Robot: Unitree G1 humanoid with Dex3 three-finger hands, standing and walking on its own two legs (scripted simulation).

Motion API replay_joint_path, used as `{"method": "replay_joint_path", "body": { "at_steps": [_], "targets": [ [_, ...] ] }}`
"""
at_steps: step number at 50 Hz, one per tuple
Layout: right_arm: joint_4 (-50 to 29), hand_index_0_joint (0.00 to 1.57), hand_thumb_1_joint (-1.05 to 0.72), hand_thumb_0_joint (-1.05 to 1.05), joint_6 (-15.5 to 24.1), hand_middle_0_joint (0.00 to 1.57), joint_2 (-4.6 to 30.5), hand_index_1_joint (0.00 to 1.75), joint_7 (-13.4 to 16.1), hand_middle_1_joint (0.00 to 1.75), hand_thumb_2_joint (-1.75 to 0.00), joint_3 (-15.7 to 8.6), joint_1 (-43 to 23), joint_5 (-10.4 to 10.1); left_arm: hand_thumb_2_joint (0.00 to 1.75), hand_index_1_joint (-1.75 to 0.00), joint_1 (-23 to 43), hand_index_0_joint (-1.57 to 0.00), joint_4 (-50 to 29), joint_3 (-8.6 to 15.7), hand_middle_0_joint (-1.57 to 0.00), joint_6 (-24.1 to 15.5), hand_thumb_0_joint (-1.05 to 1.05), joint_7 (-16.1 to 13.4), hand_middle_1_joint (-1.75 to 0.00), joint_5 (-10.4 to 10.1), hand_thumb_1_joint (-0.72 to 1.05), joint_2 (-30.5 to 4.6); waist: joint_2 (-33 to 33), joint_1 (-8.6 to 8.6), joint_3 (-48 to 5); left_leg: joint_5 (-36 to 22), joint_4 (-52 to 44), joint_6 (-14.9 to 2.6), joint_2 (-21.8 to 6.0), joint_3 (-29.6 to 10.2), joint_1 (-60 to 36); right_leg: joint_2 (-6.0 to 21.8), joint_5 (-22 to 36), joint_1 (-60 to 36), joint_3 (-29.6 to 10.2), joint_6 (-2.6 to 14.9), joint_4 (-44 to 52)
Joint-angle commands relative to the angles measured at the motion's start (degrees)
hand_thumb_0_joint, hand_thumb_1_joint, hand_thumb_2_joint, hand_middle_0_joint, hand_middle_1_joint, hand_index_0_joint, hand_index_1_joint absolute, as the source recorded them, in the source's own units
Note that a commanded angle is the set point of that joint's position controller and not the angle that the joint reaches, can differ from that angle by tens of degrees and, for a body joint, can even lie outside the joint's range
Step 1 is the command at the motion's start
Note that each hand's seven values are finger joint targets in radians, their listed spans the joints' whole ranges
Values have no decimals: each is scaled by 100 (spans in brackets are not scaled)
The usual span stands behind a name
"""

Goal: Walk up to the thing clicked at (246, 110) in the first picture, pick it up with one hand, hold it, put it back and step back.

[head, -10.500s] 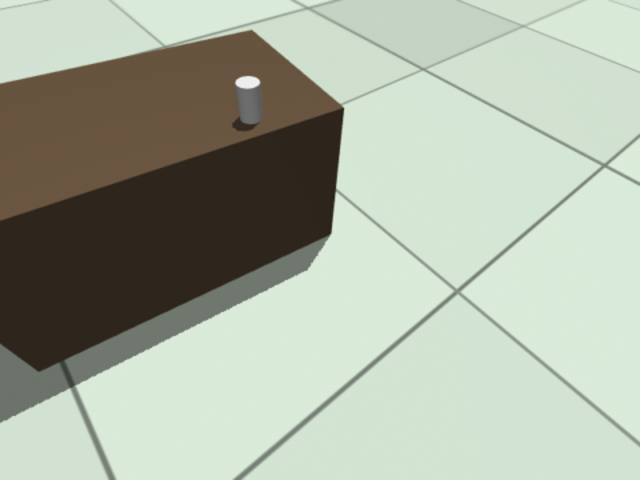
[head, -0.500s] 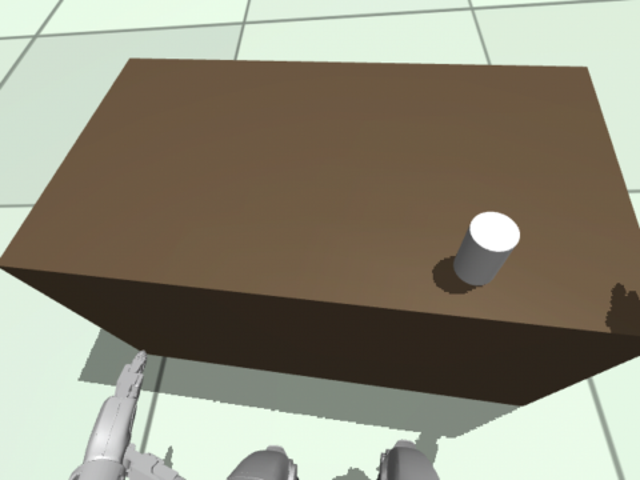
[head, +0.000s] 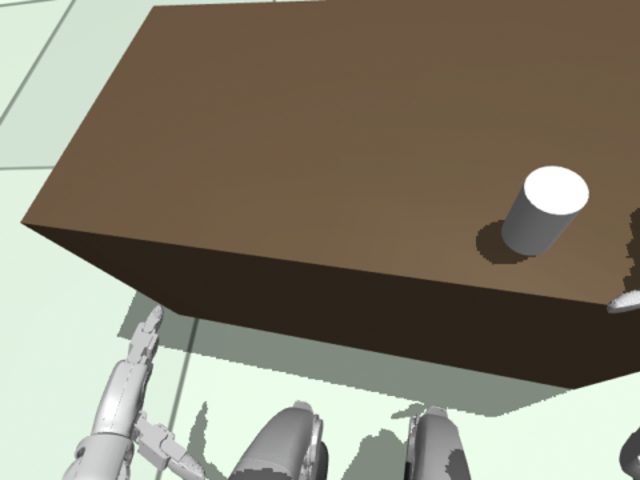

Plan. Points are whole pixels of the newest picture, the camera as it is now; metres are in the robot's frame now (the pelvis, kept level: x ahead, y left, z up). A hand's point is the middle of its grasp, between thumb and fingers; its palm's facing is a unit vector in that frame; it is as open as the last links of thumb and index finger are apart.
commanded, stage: close in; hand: right
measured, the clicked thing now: (540, 213) +0.46 -0.21 -0.02
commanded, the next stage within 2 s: rest palm in 0.52 s
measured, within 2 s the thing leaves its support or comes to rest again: neither
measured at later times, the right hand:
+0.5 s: hand (564, 233) +0.43 -0.24 -0.02, palm faces +0.18 +0.98 +0.05, open 17.7 cm
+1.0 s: hand (537, 220) +0.45 -0.21 -0.02, palm faces +0.16 +0.99 +0.01, open 17.3 cm
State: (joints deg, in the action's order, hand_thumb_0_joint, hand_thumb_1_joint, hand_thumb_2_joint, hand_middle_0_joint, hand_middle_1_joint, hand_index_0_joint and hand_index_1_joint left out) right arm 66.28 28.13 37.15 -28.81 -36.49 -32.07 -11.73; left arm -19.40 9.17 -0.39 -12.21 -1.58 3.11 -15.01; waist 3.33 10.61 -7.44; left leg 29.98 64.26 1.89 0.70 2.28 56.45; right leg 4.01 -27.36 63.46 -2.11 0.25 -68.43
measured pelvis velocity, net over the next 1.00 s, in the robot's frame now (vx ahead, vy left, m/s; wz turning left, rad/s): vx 0.00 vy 0.00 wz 0.02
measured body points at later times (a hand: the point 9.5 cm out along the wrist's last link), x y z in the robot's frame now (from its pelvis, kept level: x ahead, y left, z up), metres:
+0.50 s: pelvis -0.01 +0.01 -0.02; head +0.11 -0.05 +0.41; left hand +0.15 +0.27 +0.02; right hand +0.42 -0.29 -0.02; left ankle +0.00 +0.15 -0.64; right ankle +0.04 -0.11 -0.64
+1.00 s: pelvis +0.00 +0.00 -0.02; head +0.12 -0.05 +0.41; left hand +0.16 +0.26 +0.01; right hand +0.44 -0.26 -0.02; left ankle +0.00 +0.15 -0.64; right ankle +0.04 -0.11 -0.64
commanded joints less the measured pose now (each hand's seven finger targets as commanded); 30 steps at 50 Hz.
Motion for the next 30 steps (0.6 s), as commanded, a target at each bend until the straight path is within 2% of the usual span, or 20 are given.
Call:
{"method": "replay_joint_path", "body": {
  "at_steps": [1,5,7,8,10,11,12,13,14,15,16,17,18,19,20,23,25,26,28,30],
  "targets": [
    [-1376,5,61,0,724,5,2057,4,352,4,0,-410,-1835,53,6,-5,-506,-4,-1231,871,-5,-172,0,-73,-5,34,-57,-1134,-1818,-73,-2833,-1507,-297,-319,229,32,-14,-124,2249,-2800,-228,-22,481],
    [-2008,6,61,0,826,6,1938,4,695,4,0,-303,-2458,304,7,-5,-266,-4,-1614,862,-4,-76,0,-33,-4,140,-57,-1031,-2650,-141,-3588,-1504,-125,-390,260,72,171,-22,2660,-3345,-266,-158,397],
    [-862,5,61,0,577,5,550,4,686,4,-1,514,-1749,379,6,-5,-554,-4,-1244,698,-4,22,0,34,-5,169,-56,-766,-2274,129,-2724,-1387,-143,-386,287,177,511,4,2450,-2915,-279,-124,377],
    [-968,5,61,0,547,5,581,4,744,4,-2,493,-1814,386,6,-5,-449,-4,-1122,763,-5,68,0,56,-5,168,-56,-799,-2256,60,-2525,-1274,-146,-397,271,141,573,-18,2098,-2566,-256,-123,396],
    [-2193,5,61,0,605,5,1302,4,916,4,-2,185,-2472,444,6,-5,-293,-4,-1522,859,-5,97,0,42,-5,151,-56,-962,-2579,-117,-3264,-1271,-143,-425,260,104,388,11,1886,-2866,-245,-157,474],
    [-2202,5,61,0,551,4,1459,5,993,5,-3,111,-2349,513,6,-5,-382,-5,-1616,1018,-5,139,0,44,-5,144,-56,-1098,-2640,-171,-3550,-1326,-134,-427,262,117,254,21,1951,-3078,-254,-173,493],
    [-1599,4,61,0,421,4,994,5,1014,5,-3,265,-1808,515,6,-5,-471,-5,-1756,1135,-5,186,0,66,-5,156,-56,-1212,-2279,-9,-3279,-1383,-176,-403,286,195,178,29,1977,-3027,-281,-148,520],
    [-1409,4,61,0,358,4,254,5,1012,5,-4,690,-1639,448,6,-5,-533,-5,-1848,1143,-5,208,0,93,-5,136,-56,-1176,-1870,230,-2964,-1391,-229,-384,316,256,181,38,1870,-2866,-378,-124,570],
    [-1410,4,61,0,332,4,266,5,1084,5,-4,603,-1628,382,5,-5,-412,-5,-2080,1142,-5,197,0,107,-5,86,-56,-1243,-1651,158,-2886,-1389,-287,-376,300,231,5,1,1700,-2607,-371,-87,592],
    [-1215,5,61,0,317,4,375,5,1172,5,-4,483,-1564,377,5,-5,-580,-5,-1972,971,-5,234,0,116,-5,62,-56,-1077,-1430,139,-2626,-1384,-357,-357,310,214,-67,-31,1523,-2273,-291,-39,561],
    [-1342,5,61,0,308,4,691,5,1266,5,-3,264,-1580,375,6,-5,-595,-5,-2149,911,-5,263,0,123,-5,9,-56,-1030,-1207,39,-2636,-1382,-434,-328,303,164,-235,-61,1333,-2077,-236,17,535],
    [-1309,5,60,0,328,5,636,5,1318,5,-3,309,-1720,373,6,-5,-635,-5,-2158,970,-5,301,0,125,-5,9,-57,-1080,-1067,149,-2423,-1286,-430,-317,302,133,-205,-68,1115,-1835,-224,35,533],
    [-1243,5,61,0,334,5,717,4,1375,4,-2,167,-1617,362,6,-5,-919,-4,-1893,963,-5,357,0,149,-5,14,-57,-1026,-983,106,-2271,-1310,-435,-297,290,105,-225,-73,1081,-1721,-203,61,520],
    [-1208,5,61,0,355,5,530,4,1419,4,-2,288,-1554,383,6,-5,-869,-4,-2132,926,-5,363,0,186,-5,0,-57,-933,-787,163,-2143,-1308,-478,-268,278,43,-280,-98,988,-1525,-177,104,471],
    [-1382,5,61,0,401,5,610,5,1491,5,-3,186,-1662,402,6,-5,-791,-4,-2401,1081,-5,350,0,178,-4,-11,-57,-1076,-588,195,-2200,-1226,-518,-251,249,-29,-348,-97,867,-1433,-170,131,401],
    [-1625,5,61,0,570,5,595,4,1593,4,-2,292,-1973,530,5,-5,-903,-4,-2181,1084,-5,388,0,188,-5,0,-55,-938,-980,200,-1975,-853,-507,-293,204,-143,-128,-112,526,-1462,-89,92,443],
    [-1672,5,58,0,668,6,334,4,1599,4,-2,483,-2160,563,5,-5,-825,-4,-2031,831,-4,378,0,218,-5,18,-55,-635,-1235,147,-1929,-647,-415,-330,208,-119,130,-120,357,-1489,-78,50,480],
    [-1877,5,60,0,716,5,346,4,1608,4,-2,512,-2206,586,5,-5,-740,-4,-2063,837,-4,351,0,218,-4,25,-55,-593,-1449,77,-2199,-722,-350,-343,200,-125,128,-120,445,-1644,-78,29,489],
    [-2246,5,58,0,761,5,565,4,1643,4,-2,512,-2461,655,5,-5,-608,-4,-2452,940,-4,352,0,178,-4,54,-55,-769,-1658,127,-2846,-977,-310,-345,208,-100,-19,-97,732,-2099,-80,7,428],
    [-2294,4,59,0,705,4,448,5,1672,5,-3,575,-2352,659,5,-5,-839,-4,-2428,1014,-4,384,0,161,-5,95,-55,-870,-1777,143,-3186,-1287,-278,-324,230,-51,-169,-102,1061,-2333,-81,8,351]
  ]
}}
